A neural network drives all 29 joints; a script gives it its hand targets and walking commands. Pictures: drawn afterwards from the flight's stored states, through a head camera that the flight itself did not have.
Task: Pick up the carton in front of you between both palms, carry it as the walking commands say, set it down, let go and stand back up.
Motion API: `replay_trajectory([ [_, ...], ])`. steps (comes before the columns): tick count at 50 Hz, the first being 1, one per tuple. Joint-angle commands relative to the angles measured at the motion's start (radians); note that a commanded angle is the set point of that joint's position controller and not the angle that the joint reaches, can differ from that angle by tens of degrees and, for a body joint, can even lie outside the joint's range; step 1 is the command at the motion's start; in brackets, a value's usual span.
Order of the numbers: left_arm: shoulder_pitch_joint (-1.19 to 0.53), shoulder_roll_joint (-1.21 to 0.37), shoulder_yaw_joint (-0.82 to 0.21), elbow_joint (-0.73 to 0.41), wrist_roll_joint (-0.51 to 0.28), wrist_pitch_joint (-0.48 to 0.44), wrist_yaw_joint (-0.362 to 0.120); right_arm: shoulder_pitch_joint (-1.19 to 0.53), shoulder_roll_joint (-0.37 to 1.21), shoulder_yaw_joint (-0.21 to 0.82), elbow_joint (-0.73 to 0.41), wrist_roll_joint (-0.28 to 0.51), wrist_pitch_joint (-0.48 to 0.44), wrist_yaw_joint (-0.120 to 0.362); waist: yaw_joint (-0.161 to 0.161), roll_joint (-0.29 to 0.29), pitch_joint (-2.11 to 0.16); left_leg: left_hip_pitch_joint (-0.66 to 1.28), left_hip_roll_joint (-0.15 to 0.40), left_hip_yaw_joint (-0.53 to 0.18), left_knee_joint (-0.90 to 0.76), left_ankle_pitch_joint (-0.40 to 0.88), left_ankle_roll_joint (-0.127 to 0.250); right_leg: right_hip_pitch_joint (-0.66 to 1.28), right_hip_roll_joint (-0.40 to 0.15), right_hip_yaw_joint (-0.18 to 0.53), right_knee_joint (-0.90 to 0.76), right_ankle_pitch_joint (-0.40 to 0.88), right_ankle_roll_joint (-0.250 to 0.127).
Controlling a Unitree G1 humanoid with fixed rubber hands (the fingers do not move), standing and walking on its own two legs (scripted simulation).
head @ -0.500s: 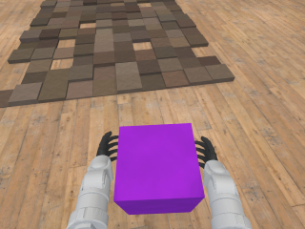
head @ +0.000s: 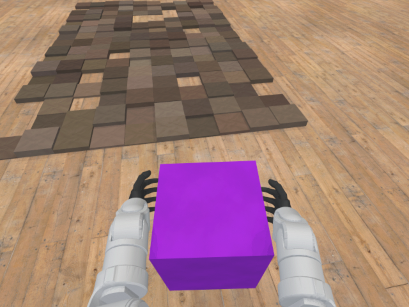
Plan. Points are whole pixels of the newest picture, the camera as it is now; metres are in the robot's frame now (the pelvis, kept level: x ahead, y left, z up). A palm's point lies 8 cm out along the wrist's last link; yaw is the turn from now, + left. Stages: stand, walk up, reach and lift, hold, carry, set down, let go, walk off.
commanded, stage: reach and lift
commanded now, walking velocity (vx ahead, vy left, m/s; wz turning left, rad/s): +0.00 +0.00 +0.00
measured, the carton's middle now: (210, 229) +0.30 -0.01 -0.05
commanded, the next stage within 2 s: hold in 0.66 s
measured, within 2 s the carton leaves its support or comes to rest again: neither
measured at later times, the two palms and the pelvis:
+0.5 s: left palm (138, 199) +0.32 +0.15 +0.04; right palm (282, 208) +0.31 -0.15 +0.04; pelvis +0.02 +0.00 +0.01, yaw +0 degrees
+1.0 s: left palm (133, 200) +0.30 +0.15 +0.06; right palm (283, 208) +0.29 -0.15 +0.05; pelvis +0.01 +0.00 +0.01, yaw +0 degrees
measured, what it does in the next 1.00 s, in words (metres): stands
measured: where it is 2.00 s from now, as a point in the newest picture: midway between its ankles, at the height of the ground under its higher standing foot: outside the picture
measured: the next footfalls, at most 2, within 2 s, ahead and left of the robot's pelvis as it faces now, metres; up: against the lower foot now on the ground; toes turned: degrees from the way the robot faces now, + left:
none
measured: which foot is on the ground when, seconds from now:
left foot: down 0.00-1.00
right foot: down 0.00-1.00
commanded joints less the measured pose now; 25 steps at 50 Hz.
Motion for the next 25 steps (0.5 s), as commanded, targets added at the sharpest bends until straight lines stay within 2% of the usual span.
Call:
replay_trajectory([
  [1,-0.484,-0.973,-0.542,0.087,-0.225,0.002,-0.277,-0.611,0.938,0.543,-0.017,0.244,-0.043,0.249,0.001,-0.01,-0.262,-0.006,-0.045,0.013,-0.117,0.028,0.01,0.142,0.057,-0.014,-0.076,0.032,-0.014],
  [16,-0.358,-0.925,-0.584,-0.017,-0.25,0.035,-0.278,-0.473,0.933,0.587,-0.115,0.275,-0.005,0.23,0.005,-0.018,-0.276,0.07,-0.06,0.014,-0.141,0.206,0.001,0.221,0.057,0.002,-0.115,0.23,0.002],
  [25,-0.315,-0.921,-0.612,-0.08,-0.268,0.061,-0.27,-0.433,0.915,0.607,-0.176,0.29,0.018,0.227,0.005,-0.009,-0.259,0.105,-0.059,0.005,-0.155,0.253,-0.005,0.231,0.063,0.003,-0.128,0.255,0.0],
])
